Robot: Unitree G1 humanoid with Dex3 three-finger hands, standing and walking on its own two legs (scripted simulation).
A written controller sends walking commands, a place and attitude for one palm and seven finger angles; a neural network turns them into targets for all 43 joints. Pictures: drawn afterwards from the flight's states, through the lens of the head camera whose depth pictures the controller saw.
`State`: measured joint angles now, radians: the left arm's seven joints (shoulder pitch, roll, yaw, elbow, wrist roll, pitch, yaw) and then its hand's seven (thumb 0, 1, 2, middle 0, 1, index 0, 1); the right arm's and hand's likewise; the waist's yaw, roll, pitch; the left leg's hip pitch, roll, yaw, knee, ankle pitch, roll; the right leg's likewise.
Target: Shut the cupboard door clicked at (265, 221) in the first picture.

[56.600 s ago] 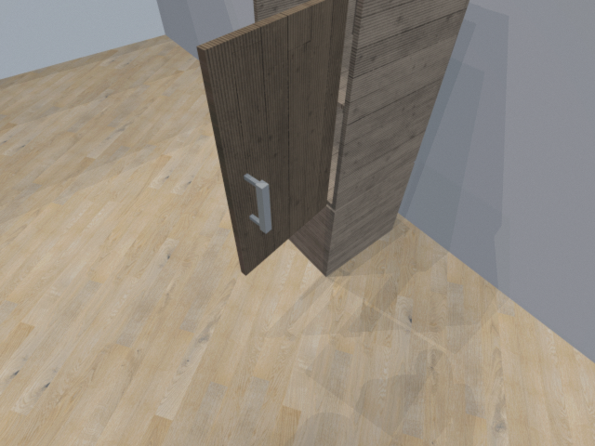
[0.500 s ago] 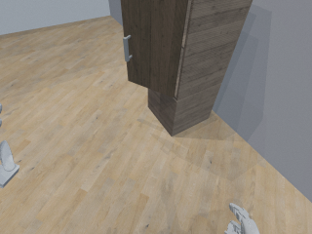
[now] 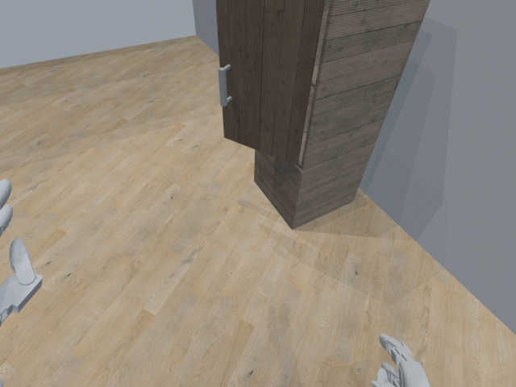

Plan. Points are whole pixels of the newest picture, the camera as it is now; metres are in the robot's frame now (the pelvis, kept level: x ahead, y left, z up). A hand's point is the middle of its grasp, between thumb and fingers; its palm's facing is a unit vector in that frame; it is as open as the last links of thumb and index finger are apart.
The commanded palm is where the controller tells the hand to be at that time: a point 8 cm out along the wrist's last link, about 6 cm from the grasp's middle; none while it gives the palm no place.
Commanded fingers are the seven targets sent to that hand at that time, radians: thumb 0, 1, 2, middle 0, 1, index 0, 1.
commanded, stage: let the arm hang, fingers relaxed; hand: left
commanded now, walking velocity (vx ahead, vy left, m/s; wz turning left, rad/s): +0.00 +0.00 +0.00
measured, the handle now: (225, 85) +1.09 +0.18 -0.09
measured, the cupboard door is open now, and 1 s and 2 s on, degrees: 31 31 31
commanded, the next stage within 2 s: look to check the result in 1.10 s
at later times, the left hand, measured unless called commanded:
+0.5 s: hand out of the picture -0.04 +0.19 -0.18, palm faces +0.02 -0.98 -0.21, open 7.1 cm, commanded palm none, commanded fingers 0.00 0.90 0.90 -0.20 -0.30 -0.20 -0.30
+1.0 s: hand out of the picture +0.02 +0.18 -0.17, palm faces +0.01 -0.98 -0.19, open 7.3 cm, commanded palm none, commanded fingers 0.00 0.90 0.90 -0.20 -0.30 -0.20 -0.30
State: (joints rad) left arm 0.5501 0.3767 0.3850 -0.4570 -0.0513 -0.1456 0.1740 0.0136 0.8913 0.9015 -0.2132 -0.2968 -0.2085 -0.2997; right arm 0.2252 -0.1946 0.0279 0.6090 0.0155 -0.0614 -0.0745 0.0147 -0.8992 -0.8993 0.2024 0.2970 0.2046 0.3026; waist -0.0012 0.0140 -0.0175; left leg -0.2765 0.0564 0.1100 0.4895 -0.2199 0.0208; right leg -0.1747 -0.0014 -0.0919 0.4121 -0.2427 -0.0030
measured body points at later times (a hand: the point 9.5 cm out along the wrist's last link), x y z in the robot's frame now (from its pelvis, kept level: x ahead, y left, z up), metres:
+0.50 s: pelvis -0.01 +0.00 +0.00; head +0.02 +0.01 +0.45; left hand -0.04 +0.24 -0.16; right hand -0.02 -0.25 -0.15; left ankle +0.03 +0.10 -0.74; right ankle -0.02 -0.12 -0.74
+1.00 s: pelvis +0.00 +0.00 +0.00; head +0.00 +0.00 +0.45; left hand +0.02 +0.23 -0.16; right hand +0.01 -0.23 -0.16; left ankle +0.03 +0.10 -0.74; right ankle -0.02 -0.12 -0.74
